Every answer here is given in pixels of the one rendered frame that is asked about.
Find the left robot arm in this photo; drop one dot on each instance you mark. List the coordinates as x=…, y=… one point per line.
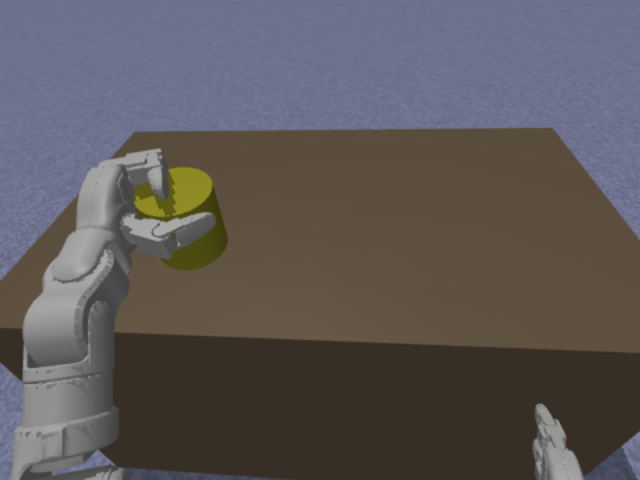
x=68, y=355

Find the can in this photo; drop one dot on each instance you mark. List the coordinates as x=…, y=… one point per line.
x=191, y=191

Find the right robot hand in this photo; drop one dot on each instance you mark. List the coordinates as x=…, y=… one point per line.
x=553, y=460

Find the left robot hand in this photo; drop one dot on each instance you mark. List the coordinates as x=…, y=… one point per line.
x=106, y=201

